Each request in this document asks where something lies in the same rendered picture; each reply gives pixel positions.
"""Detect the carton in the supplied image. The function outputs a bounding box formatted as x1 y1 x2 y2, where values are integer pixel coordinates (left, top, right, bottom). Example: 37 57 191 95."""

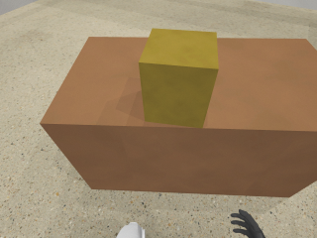
139 28 219 129

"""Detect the pedestal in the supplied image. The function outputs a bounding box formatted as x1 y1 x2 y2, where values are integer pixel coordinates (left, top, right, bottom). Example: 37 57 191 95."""
40 37 317 198

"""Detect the right robot hand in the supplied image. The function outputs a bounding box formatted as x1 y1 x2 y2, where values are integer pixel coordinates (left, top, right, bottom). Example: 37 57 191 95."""
230 209 265 238

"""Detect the robot left thigh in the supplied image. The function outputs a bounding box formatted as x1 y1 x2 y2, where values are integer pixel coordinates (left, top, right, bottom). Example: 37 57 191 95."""
116 224 146 238

